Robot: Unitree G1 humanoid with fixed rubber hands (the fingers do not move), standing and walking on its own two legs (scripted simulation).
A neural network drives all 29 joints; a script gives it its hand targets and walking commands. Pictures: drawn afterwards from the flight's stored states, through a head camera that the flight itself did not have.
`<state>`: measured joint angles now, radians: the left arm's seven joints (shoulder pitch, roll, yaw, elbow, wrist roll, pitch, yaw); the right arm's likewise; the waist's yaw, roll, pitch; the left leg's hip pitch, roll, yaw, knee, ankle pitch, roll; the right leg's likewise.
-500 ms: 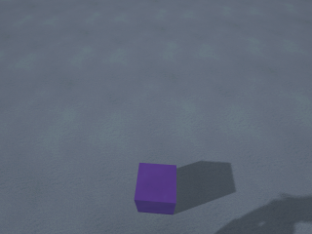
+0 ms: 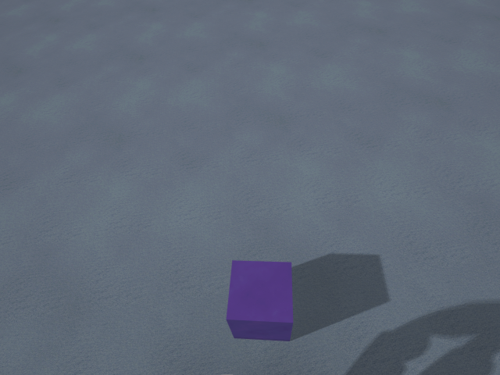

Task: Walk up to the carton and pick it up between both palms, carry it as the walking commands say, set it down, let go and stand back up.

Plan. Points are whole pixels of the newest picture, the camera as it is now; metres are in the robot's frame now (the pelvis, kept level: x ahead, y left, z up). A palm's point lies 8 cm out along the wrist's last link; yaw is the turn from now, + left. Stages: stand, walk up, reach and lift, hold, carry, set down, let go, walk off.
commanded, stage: walk up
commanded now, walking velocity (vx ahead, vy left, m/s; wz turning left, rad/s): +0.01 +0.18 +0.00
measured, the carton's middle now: (261, 301) +0.44 +0.04 -0.65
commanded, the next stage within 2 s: none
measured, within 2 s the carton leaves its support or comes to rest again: neither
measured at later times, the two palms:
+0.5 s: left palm out of the picture +0.03 +0.31 -0.17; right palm out of the picture +0.03 -0.16 -0.11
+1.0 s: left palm out of the picture +0.03 +0.29 -0.13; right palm out of the picture +0.02 -0.17 -0.14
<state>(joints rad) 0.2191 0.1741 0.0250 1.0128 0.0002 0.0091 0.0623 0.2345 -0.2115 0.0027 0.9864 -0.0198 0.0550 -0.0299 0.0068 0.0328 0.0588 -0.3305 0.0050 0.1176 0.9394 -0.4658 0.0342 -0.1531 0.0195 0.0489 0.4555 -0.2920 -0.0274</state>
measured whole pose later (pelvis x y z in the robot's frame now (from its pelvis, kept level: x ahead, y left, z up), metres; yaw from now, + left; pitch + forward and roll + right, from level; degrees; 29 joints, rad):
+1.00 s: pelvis -0.01 +0.06 +0.00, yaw -3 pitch +0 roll +0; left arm 0.25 0.16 0.02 1.02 0.00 -0.02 0.05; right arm 0.23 -0.19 0.00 0.99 -0.02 0.02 -0.03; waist 0.01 0.01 0.06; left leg -0.22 0.00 0.20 0.44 -0.23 0.06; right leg -0.14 0.05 0.02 0.45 -0.31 -0.04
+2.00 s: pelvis -0.02 +0.07 +0.00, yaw -3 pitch -3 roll -1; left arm 0.25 0.16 0.02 1.02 0.00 -0.02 0.05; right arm 0.23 -0.19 0.00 0.99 -0.02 0.00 -0.03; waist 0.01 -0.01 0.05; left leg -0.18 0.01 0.20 0.44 -0.22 0.07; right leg -0.09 0.05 0.02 0.42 -0.28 -0.04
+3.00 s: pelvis +0.00 +0.04 +0.00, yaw -4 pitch -1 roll +0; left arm 0.25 0.17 0.02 1.02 0.00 0.00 0.04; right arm 0.23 -0.19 0.00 0.99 -0.02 0.01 -0.03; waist 0.01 -0.02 0.05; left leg -0.18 0.05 0.20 0.44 -0.24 0.03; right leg -0.14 0.06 0.04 0.42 -0.26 -0.05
